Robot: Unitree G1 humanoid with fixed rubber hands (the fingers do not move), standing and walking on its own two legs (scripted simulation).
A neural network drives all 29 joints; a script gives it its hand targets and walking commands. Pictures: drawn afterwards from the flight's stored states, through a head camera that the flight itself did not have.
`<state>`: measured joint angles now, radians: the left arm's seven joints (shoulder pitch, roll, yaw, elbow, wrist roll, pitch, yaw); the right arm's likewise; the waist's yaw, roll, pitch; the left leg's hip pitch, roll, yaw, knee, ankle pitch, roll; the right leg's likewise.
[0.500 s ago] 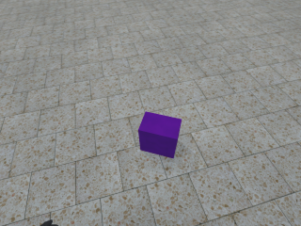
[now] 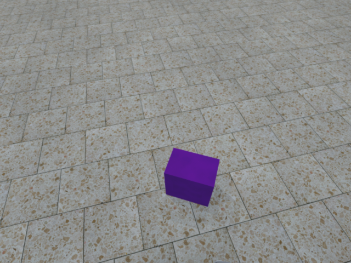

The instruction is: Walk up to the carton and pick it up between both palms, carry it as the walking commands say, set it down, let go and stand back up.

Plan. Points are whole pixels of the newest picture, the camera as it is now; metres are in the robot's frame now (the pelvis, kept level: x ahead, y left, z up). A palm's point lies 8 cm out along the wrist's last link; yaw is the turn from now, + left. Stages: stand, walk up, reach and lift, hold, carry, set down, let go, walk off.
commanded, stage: walk up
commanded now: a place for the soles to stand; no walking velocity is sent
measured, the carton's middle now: (191, 177) +0.63 -0.08 -0.62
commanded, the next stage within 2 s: none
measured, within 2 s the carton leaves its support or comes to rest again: neither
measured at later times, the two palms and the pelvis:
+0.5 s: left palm out of the picture +0.14 +0.35 -0.11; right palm (305, 235) +0.20 -0.28 -0.07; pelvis +0.07 +0.03 +0.00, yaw +0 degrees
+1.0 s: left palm out of the picture +0.11 +0.35 -0.10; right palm (311, 242) +0.18 -0.29 -0.07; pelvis +0.06 +0.02 +0.01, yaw +0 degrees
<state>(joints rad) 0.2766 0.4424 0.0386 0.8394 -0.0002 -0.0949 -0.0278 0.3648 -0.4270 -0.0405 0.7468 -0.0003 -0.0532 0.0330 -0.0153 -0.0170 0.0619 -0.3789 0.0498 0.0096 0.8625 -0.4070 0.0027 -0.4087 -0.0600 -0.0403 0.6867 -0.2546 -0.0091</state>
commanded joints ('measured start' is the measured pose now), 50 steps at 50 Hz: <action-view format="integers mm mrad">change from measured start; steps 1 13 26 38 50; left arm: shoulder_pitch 66 -7 -52 -117 111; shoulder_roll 276 151 171 185 378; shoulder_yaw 92 35 30 26 117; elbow -50 -23 42 66 86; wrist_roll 7 -29 -2 1 14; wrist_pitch -12 53 49 48 11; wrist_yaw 38 46 38 33 48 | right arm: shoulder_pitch -49 -88 -234 -276 -349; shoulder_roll -198 -248 -201 -192 -222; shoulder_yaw -64 -67 -29 -28 -85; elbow -48 -17 27 72 -21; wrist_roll -4 -8 -10 -9 -55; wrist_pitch -8 -26 9 17 29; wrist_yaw -12 -50 -42 -31 37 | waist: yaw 53 12 38 20 69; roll -35 146 83 97 -67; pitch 45 -110 -143 -137 28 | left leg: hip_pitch -316 170 28 80 -380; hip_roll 48 253 87 71 5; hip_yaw -59 -302 -130 -122 -42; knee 105 -377 -316 -339 56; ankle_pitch -78 669 250 187 -110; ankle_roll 42 251 84 70 21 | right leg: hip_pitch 208 -56 156 127 284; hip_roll -289 -10 -42 -59 -299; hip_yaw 349 56 70 85 626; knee -325 194 -73 -136 -415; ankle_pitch -28 -367 56 -13 -618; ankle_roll -245 -6 -41 -48 -247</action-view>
